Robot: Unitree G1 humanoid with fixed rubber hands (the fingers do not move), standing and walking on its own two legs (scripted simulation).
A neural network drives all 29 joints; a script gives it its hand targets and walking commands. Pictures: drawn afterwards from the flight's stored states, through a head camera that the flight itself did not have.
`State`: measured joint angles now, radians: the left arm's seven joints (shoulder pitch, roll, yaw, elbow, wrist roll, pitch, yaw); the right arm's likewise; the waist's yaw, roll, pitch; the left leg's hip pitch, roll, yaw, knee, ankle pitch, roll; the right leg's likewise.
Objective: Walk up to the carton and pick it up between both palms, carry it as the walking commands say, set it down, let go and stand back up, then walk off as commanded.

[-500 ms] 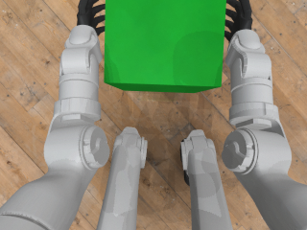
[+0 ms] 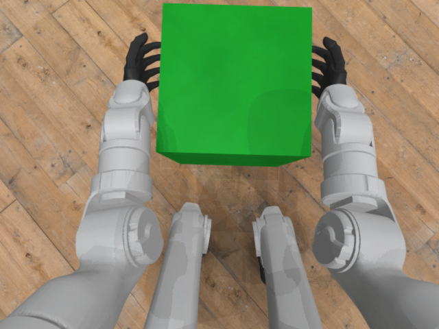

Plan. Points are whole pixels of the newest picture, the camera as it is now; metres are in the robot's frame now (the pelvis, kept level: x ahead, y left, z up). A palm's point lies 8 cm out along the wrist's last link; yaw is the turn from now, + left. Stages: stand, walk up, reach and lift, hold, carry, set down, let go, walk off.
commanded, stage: reach and lift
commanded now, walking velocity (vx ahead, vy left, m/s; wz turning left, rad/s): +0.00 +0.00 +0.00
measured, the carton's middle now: (231, 102) +0.49 +0.01 -0.15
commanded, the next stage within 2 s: none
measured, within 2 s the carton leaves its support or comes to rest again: neither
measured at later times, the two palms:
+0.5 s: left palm (120, 79) +0.47 +0.17 +0.01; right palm (354, 83) +0.47 -0.15 +0.01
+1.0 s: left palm (97, 71) +0.44 +0.16 +0.08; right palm (394, 78) +0.45 -0.15 +0.08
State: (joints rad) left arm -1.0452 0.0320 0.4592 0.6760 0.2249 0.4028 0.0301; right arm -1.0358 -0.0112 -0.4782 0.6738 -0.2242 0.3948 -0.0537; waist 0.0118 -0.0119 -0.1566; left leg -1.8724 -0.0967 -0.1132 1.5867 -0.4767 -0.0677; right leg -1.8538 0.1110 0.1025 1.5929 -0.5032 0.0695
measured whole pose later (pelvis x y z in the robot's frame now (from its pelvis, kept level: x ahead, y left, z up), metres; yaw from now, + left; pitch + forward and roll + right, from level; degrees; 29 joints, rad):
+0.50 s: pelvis +0.02 +0.00 +0.06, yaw +0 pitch +39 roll -1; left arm -0.87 -0.02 0.44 0.64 0.23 0.37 0.03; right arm -0.86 0.04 -0.45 0.64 -0.23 0.37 -0.05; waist 0.01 -0.01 -0.20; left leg -1.60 -0.09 -0.12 1.36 -0.44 -0.06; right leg -1.58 0.11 0.12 1.37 -0.46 0.06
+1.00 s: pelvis +0.04 +0.00 +0.13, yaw +0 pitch +33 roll +0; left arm -0.70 -0.09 0.45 0.57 0.26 0.37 0.01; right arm -0.69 0.09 -0.45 0.57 -0.26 0.36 -0.03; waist 0.01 -0.01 -0.18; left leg -1.28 -0.07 -0.13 1.07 -0.36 -0.05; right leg -1.27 0.09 0.14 1.08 -0.38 0.04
